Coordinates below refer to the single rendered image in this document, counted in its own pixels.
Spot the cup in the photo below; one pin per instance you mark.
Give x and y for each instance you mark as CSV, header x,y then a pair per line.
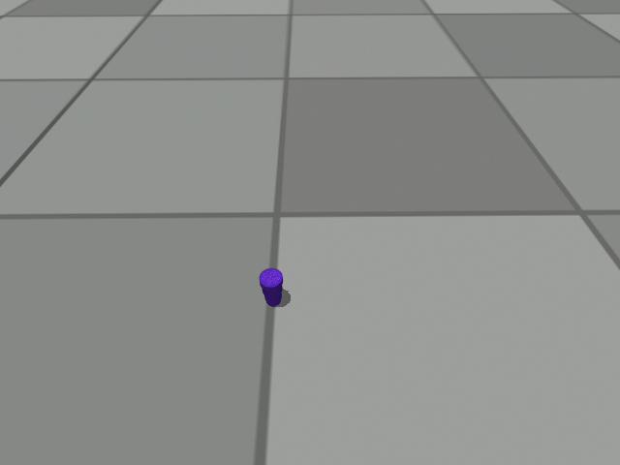
x,y
271,281

